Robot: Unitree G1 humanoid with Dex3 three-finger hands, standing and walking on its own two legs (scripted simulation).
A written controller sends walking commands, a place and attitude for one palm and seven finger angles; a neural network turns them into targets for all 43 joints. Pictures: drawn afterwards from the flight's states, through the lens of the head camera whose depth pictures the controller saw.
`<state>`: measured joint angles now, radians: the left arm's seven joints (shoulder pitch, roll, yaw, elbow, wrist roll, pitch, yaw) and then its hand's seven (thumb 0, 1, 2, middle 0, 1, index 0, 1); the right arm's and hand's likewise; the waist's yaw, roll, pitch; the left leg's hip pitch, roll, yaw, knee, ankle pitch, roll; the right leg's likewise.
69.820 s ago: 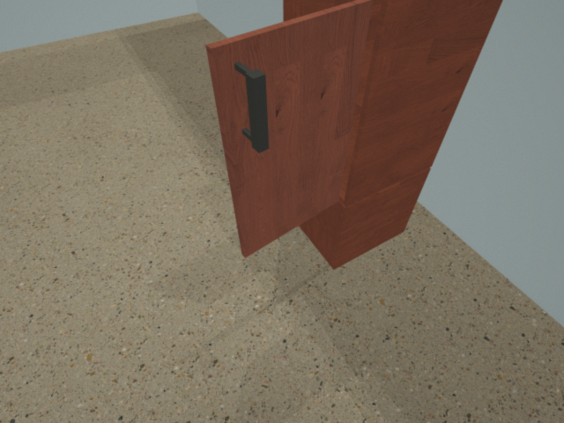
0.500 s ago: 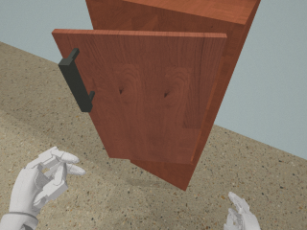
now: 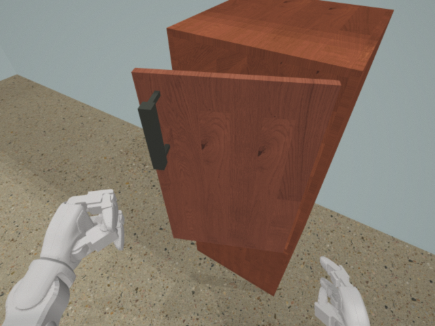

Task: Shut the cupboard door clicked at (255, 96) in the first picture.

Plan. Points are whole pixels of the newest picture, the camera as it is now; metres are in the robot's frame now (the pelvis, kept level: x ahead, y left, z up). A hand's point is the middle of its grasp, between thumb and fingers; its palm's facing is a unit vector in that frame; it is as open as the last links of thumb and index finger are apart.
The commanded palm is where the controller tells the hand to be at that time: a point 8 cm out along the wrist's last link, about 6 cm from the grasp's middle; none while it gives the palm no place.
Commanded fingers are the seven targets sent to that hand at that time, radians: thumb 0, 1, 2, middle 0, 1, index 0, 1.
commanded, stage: raise the hand and make a fist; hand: left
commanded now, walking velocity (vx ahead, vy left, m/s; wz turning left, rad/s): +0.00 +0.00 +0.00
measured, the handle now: (158, 131) +0.43 +0.17 +0.16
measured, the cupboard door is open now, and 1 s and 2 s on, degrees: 23 23 23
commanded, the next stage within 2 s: bring the fist close to the handle in 0.54 s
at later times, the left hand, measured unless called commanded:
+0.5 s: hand (117, 219) +0.22 +0.17 +0.17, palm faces +0.02 -1.00 -0.09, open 3.1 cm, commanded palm +0.19 +0.22 +0.16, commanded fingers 0.00 0.90 0.90 -1.30 -1.50 -1.30 -1.50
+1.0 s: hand (135, 202) +0.26 +0.16 +0.15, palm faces -0.01 -1.00 -0.07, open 3.1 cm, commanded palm +0.23 +0.21 +0.16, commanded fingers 0.00 0.90 0.90 -1.30 -1.50 -1.30 -1.50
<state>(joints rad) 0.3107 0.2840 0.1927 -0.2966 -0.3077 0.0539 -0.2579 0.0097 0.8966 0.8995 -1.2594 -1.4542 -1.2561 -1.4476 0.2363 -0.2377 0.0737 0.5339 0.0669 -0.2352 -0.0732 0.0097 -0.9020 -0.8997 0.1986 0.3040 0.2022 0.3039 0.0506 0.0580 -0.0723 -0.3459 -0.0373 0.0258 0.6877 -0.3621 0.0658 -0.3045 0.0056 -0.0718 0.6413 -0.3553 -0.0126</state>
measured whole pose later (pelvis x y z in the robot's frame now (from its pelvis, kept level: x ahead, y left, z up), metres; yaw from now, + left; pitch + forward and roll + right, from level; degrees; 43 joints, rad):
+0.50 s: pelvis -0.01 -0.02 +0.01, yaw +0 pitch -3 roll +0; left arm 0.25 0.30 0.23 -0.33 -0.30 0.10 -0.22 0.02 0.89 0.90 -1.30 -1.50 -1.30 -1.49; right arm 0.24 -0.26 0.06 0.59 0.06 -0.23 -0.08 0.01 -0.90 -0.90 0.20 0.30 0.20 0.30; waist 0.05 0.04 -0.04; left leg -0.23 -0.02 0.02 0.56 -0.29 0.04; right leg -0.20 0.02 -0.08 0.54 -0.30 -0.04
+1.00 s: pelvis +0.00 -0.04 +0.01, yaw +0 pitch -1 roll +0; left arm 0.08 0.32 0.27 -0.09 -0.32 0.14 -0.29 0.01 0.90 0.90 -1.30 -1.50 -1.30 -1.50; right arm 0.21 -0.29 0.06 0.61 0.08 -0.22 -0.10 0.01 -0.90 -0.90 0.20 0.30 0.20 0.30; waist 0.04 0.07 -0.03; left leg -0.26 -0.01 0.01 0.59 -0.31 0.01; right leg -0.23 0.04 -0.08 0.57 -0.33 -0.06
